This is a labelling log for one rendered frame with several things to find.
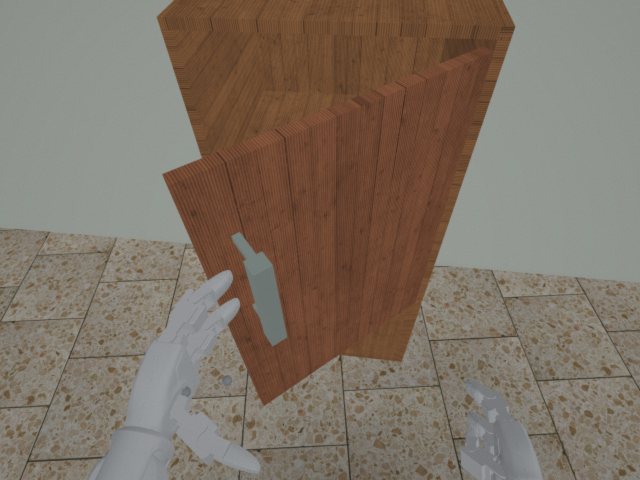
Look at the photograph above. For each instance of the right robot hand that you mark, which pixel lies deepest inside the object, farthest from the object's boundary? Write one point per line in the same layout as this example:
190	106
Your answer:
508	453

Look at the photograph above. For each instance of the left robot hand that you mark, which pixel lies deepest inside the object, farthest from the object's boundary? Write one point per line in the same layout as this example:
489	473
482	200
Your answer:
171	364

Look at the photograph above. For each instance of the handle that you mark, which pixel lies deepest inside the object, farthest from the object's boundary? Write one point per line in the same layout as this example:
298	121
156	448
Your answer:
261	276

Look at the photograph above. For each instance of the left robot forearm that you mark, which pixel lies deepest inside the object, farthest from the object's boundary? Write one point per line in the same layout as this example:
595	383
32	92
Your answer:
135	454

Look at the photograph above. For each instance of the cupboard door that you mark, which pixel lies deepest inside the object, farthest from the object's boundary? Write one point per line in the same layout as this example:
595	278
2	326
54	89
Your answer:
345	203

